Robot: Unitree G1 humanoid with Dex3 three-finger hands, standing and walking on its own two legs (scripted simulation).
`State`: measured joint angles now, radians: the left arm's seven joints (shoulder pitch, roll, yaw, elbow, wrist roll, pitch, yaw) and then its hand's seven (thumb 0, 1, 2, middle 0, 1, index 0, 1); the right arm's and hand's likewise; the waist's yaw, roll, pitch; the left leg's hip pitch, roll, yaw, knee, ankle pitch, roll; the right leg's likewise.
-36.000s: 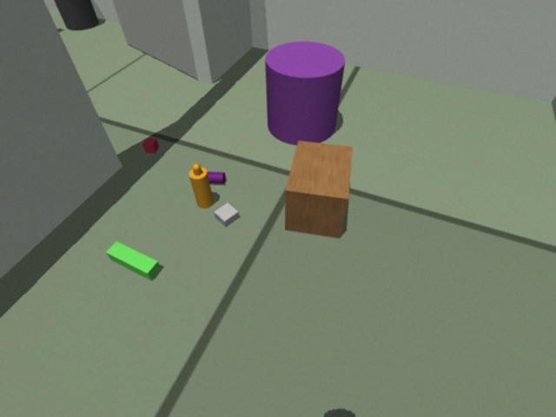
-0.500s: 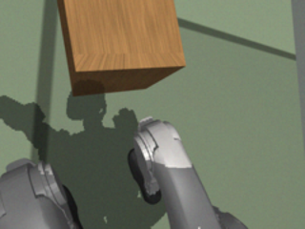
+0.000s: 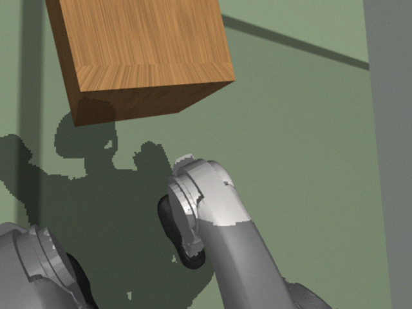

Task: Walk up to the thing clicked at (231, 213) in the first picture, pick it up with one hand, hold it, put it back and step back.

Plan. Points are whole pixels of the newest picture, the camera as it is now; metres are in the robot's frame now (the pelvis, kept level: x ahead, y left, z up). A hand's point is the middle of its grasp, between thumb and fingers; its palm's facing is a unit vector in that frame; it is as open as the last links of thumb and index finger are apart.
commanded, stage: rest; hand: left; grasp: from above
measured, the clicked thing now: out of the picture +0.45 +0.35 -0.29
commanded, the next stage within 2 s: open in 0.20 s
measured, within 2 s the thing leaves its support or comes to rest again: rests again in 0.12 s
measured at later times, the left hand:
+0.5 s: hand out of the picture +0.45 +0.35 -0.25, palm faces -0.25 -0.38 -0.89, open 10.7 cm
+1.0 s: hand out of the picture +0.45 +0.36 -0.25, palm faces -0.25 -0.36 -0.90, open 12.6 cm
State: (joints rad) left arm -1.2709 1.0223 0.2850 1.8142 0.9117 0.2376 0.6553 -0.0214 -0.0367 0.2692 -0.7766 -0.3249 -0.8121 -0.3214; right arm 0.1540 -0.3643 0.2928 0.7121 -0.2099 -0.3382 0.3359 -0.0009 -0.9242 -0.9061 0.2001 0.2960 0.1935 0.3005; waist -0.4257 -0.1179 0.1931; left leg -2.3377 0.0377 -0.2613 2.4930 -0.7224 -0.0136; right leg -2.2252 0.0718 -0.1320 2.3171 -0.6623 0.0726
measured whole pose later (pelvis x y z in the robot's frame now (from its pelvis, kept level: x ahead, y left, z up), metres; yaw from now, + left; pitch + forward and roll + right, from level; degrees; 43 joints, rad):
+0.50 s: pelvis +0.00 +0.00 +0.01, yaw -1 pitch +30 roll -15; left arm -1.30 1.08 0.27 1.82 0.90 0.23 0.66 -0.01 -0.02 0.39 -0.66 -0.46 -0.68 -0.46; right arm 0.16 -0.38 0.34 0.68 -0.22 -0.35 0.33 0.00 -0.91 -0.90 0.20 0.30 0.19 0.30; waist -0.45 -0.15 0.24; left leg -2.32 0.04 -0.28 2.48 -0.72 -0.01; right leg -2.19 0.07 -0.15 2.29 -0.65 0.07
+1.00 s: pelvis -0.01 +0.00 +0.01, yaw -1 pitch +29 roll -16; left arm -1.30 1.12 0.23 1.80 0.89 0.24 0.64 0.00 -0.27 0.74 -0.34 -0.78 -0.34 -0.77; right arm 0.16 -0.39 0.36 0.67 -0.21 -0.34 0.32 0.00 -0.91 -0.90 0.20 0.30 0.19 0.30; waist -0.46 -0.15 0.25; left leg -2.31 0.04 -0.28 2.47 -0.71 0.00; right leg -2.18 0.08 -0.16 2.27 -0.64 0.08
